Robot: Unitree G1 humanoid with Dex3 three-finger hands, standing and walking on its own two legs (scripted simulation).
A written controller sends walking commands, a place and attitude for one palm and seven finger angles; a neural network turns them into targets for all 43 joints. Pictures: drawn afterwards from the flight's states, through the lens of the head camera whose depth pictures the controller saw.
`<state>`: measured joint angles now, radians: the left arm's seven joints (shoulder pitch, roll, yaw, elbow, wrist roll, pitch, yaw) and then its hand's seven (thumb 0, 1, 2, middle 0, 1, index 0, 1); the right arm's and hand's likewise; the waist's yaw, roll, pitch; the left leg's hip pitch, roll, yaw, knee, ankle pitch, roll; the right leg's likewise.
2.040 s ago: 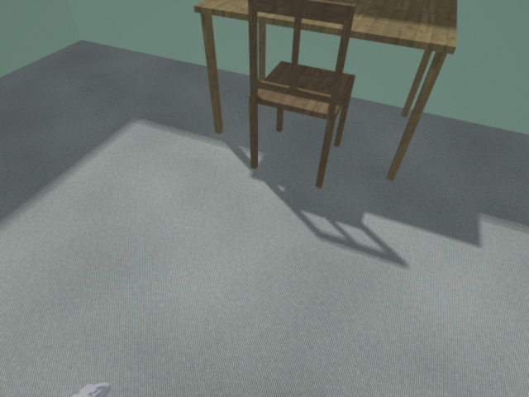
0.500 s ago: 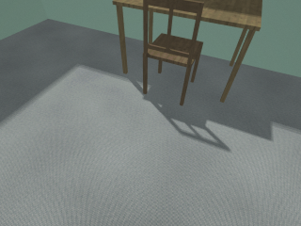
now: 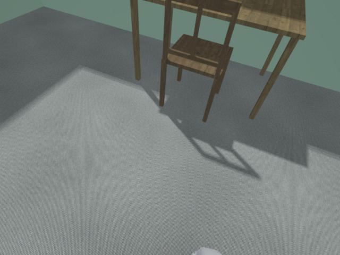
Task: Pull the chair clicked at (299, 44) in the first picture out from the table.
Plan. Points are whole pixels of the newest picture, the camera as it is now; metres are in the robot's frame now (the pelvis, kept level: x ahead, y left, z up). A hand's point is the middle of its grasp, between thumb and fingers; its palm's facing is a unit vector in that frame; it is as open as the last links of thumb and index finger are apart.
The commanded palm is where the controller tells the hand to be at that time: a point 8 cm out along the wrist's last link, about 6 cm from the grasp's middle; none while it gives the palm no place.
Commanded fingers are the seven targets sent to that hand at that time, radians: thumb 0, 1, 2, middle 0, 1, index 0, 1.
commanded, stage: walk to a spot facing it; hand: left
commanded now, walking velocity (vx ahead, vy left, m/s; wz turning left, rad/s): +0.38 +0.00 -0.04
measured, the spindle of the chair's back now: (196, 33) +1.30 -0.13 -0.09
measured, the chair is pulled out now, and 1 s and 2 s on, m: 0.00 0.00 0.00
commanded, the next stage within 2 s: turn to face it in 0.98 s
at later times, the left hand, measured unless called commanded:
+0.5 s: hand (121, 215) +0.26 +0.14 -0.18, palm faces +0.09 -0.98 -0.20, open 7.2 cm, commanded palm none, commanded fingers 0.00 0.90 0.90 -0.20 -0.30 -0.20 -0.30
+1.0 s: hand (109, 163) +0.43 +0.22 -0.18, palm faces +0.13 -0.98 -0.14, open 7.4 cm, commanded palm none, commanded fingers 0.00 0.90 0.90 -0.20 -0.30 -0.20 -0.30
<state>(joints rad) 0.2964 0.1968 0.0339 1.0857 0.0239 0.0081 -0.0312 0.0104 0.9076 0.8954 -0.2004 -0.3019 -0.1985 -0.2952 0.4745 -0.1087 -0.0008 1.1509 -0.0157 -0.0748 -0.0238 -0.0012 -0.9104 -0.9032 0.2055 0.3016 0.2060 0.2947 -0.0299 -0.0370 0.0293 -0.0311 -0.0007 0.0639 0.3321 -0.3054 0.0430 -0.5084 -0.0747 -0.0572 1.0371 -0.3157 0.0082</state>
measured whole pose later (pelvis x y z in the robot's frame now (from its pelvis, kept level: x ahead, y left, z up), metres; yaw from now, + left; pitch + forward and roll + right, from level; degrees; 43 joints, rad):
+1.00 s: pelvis +0.43 +0.04 +0.00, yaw +2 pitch -1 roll -1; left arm 0.28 0.18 0.07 1.07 0.03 0.01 -0.01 0.01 0.91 0.90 -0.20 -0.30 -0.19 -0.29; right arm 0.34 -0.14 -0.03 1.09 -0.01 -0.08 -0.03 -0.01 -0.94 -0.90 0.20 0.30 0.21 0.29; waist 0.02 -0.04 0.03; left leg -0.07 0.00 0.23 0.33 -0.24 0.07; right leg -0.61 -0.10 -0.02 1.16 -0.16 0.02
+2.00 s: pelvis +0.60 +0.01 +0.00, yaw -21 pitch +1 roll -1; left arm 0.25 0.23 0.08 1.00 0.02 0.05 -0.02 0.01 0.91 0.90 -0.20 -0.30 -0.20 -0.29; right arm 0.25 -0.15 -0.01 0.99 -0.03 0.00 -0.04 0.00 -0.92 -0.90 0.21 0.30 0.21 0.29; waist 0.01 -0.04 0.03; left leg -0.16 0.04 0.12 0.42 -0.26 0.02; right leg -0.43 0.00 0.02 0.97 -0.40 0.02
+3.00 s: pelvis +0.81 -0.14 -0.01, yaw -22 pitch -1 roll +2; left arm 0.26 0.16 0.03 1.06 0.02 -0.01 0.03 0.01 0.93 0.90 -0.20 -0.30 -0.20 -0.29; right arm 0.24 -0.15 -0.03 1.09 -0.01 0.00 -0.03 0.00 -0.93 -0.90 0.20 0.30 0.21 0.29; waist 0.01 -0.02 0.04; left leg -0.21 0.02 0.13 0.53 -0.29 0.00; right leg -0.32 -0.06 -0.03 0.59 -0.24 0.00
